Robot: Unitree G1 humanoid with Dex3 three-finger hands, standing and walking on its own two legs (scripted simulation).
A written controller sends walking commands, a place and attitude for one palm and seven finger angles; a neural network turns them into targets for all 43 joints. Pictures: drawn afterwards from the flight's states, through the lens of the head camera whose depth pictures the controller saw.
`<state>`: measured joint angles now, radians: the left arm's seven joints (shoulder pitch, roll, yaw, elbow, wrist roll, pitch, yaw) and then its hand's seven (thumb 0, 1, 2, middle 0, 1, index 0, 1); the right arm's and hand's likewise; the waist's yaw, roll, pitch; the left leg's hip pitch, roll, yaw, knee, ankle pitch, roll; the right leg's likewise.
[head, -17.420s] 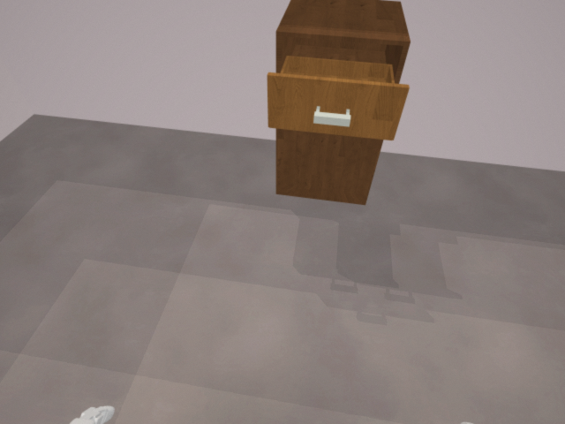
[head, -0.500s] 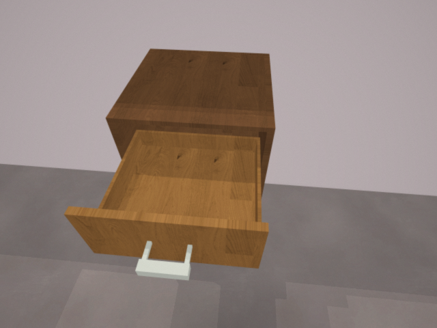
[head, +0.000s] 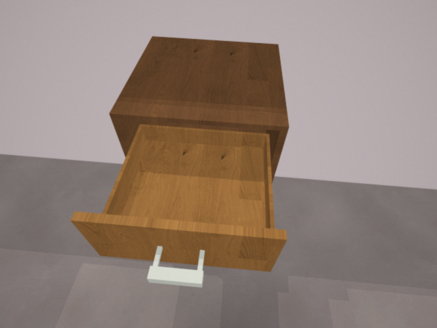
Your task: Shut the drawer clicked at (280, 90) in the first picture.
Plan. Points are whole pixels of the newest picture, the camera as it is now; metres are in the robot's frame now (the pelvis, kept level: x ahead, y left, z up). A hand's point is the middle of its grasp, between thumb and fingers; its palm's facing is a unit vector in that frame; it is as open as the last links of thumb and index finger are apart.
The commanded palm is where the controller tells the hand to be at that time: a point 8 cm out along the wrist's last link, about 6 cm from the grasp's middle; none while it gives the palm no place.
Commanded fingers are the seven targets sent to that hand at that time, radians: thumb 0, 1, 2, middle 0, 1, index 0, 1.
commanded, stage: come to a stop and stand still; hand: left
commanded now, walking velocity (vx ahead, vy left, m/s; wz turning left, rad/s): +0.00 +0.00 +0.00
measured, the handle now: (178, 264) +0.25 +0.10 -0.08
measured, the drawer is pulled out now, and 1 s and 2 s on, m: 0.30 0.30 0.29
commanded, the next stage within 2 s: look again from close up in 0.22 s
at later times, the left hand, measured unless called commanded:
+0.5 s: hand out of the picture +0.02 +0.17 -0.17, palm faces +0.02 -0.98 -0.20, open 7.3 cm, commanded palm none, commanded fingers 0.00 0.90 0.90 -0.20 -0.30 -0.20 -0.30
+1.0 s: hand out of the picture +0.07 +0.16 -0.14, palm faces +0.17 -0.96 -0.22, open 7.2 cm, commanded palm +0.09 +0.20 -0.07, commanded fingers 0.00 0.90 0.90 -0.30 -0.41 -0.30 -0.41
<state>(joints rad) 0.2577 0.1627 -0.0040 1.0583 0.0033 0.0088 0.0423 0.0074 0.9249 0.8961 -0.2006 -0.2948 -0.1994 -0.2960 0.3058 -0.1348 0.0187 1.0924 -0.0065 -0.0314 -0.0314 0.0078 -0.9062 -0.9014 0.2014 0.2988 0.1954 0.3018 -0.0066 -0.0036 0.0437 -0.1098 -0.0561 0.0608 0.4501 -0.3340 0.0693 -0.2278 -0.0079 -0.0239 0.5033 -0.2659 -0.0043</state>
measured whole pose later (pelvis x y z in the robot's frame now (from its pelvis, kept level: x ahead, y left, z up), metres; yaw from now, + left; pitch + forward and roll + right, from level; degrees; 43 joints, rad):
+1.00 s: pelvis +0.00 -0.02 +0.00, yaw +0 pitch +0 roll +0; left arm 0.41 0.17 0.02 0.60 -0.08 0.04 0.07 0.02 0.94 0.90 -0.21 -0.30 -0.21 -0.30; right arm 0.35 -0.15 0.02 1.02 0.02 -0.12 -0.06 0.02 -0.92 -0.90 0.20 0.30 0.20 0.30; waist 0.01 0.00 0.04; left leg -0.12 -0.03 0.05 0.44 -0.32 0.03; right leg -0.24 0.02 -0.04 0.49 -0.25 -0.04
